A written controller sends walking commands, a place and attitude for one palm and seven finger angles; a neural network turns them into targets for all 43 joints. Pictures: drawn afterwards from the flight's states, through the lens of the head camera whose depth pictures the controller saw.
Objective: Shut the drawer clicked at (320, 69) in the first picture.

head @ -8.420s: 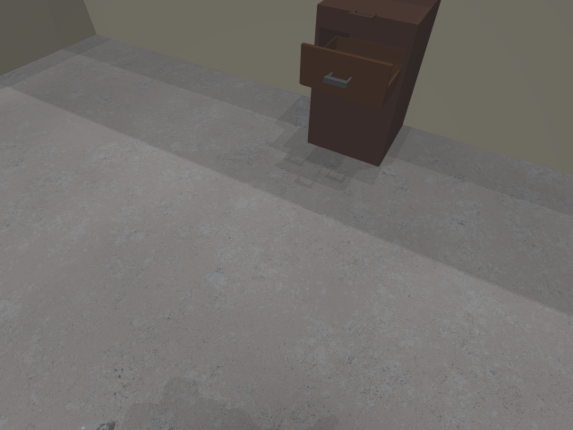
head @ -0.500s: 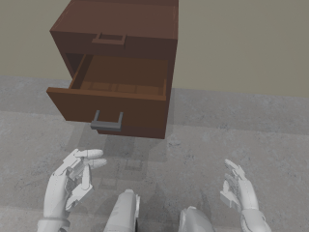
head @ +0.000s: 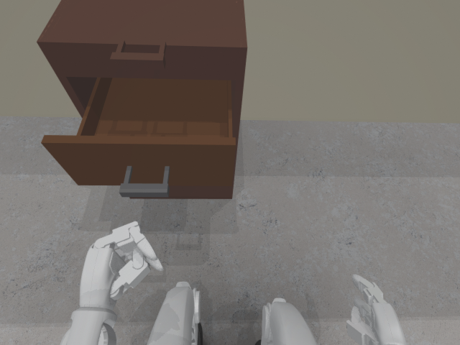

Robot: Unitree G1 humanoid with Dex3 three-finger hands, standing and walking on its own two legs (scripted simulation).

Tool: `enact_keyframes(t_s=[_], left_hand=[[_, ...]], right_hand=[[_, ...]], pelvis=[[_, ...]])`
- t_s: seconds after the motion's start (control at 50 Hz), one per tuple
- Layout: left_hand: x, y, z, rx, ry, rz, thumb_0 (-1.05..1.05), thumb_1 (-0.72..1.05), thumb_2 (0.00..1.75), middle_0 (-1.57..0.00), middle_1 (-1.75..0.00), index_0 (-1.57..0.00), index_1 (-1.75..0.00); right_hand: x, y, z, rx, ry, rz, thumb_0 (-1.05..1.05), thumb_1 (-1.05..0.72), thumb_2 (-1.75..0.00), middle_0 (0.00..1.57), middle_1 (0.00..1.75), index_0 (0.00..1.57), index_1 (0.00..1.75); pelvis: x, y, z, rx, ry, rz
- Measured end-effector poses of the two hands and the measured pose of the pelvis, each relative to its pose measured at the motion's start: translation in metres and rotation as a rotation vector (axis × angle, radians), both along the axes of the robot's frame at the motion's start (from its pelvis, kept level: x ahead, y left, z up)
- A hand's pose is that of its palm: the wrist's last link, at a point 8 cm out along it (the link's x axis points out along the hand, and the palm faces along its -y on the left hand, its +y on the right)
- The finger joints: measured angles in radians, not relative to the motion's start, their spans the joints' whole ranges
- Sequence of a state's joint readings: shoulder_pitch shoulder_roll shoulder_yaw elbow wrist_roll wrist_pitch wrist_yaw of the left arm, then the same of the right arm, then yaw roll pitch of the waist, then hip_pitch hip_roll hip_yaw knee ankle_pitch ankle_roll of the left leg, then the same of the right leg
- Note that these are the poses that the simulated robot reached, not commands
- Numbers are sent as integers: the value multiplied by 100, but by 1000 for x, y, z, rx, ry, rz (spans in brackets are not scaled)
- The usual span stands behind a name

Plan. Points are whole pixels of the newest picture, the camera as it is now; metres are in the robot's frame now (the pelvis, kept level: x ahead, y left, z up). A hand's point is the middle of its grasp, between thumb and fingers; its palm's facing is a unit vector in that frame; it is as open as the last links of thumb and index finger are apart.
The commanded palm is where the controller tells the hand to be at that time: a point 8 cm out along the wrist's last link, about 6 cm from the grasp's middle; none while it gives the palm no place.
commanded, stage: raise the hand and make a fist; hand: left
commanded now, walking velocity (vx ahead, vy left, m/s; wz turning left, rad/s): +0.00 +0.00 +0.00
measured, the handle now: (146, 180) +0.45 +0.21 -0.08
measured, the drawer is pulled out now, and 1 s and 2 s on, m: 0.19 0.19 0.19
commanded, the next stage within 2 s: bring the fist close to the handle in 0.82 s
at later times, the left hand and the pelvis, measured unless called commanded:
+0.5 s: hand (145, 254) +0.26 +0.15 +0.02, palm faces +0.02 -1.00 -0.01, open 3.3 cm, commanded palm +0.24 +0.20 +0.02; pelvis +0.01 +0.00 -0.01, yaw +0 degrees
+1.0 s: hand (146, 257) +0.25 +0.15 +0.02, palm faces +0.04 -1.00 -0.03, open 3.3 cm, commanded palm +0.24 +0.20 +0.01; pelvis +0.01 -0.01 -0.01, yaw +0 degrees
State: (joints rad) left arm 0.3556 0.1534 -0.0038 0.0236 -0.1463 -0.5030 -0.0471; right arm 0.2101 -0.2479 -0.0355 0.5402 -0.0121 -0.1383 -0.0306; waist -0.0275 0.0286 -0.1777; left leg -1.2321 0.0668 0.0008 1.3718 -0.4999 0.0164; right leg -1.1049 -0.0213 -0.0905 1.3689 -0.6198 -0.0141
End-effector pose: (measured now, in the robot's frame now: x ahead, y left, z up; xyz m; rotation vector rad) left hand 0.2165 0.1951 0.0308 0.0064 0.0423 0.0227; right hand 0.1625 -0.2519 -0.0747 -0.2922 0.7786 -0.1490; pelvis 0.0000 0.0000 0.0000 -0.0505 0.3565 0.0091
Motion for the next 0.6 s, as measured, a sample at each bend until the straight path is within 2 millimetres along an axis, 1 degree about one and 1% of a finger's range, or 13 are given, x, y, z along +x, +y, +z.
enact_keyframes(t_s=[0.14, 0.2, 0.26, 0.32, 0.38, 0.6], left_hand=[[3, 6, -1, -3, -19, 18, 2, 90, 90, -124, -144, -125, -144], [5, 6, -3, -2, -18, 14, 2, 90, 90, -130, -150, -131, -150], [8, 5, -6, -4, -10, 3, 2, 90, 90, -134, -154, -135, -154], [12, 6, -9, -4, -3, -2, 2, 90, 90, -136, -157, -137, -157], [15, 7, -11, -3, -1, 2, 2, 90, 90, -138, -158, -139, -158], [21, 6, -13, 7, 7, -4, 2, 90, 90, -139, -160, -140, -160]], right_hand=[[36, 25, 3, 36, -64, 72, 2, -91, -90, 20, 30, 20, 30], [46, 37, 1, 54, -73, 101, 1, -91, -90, 20, 30, 21, 30], [50, 44, -1, 68, -69, 118, 1, -91, -90, 21, 30, 21, 30], [50, 47, -5, 74, -54, 122, 1, -91, -90, 21, 30, 21, 30], [47, 46, -9, 74, -32, 115, 1, -91, -90, 21, 30, 21, 30], [24, 25, -19, 47, 46, 50, 1, -91, -90, 21, 30, 21, 30]], pelvis=[[2, 3, -5, -9, 11, 6], [3, 4, -6, -13, 15, 10], [4, 4, -8, -15, 20, 11], [5, 4, -9, -18, 25, 11], [6, 4, -11, -19, 29, 10], [9, 3, -12, -15, 43, 3]])
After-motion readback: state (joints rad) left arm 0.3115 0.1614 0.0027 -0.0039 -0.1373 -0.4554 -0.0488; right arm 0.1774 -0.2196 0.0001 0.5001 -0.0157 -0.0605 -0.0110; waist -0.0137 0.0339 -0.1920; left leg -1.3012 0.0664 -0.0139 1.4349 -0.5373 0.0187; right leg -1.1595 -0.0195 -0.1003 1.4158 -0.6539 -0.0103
